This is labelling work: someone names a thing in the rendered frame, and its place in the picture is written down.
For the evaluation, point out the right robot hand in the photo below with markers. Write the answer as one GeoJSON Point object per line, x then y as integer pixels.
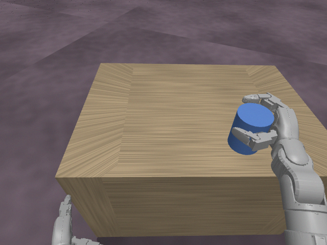
{"type": "Point", "coordinates": [285, 124]}

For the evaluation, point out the right robot arm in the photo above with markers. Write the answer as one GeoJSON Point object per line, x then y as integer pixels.
{"type": "Point", "coordinates": [302, 192]}

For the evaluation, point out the left robot hand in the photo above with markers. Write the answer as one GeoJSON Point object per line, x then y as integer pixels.
{"type": "Point", "coordinates": [62, 231]}

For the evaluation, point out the can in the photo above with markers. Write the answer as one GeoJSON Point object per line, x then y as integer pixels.
{"type": "Point", "coordinates": [250, 117]}

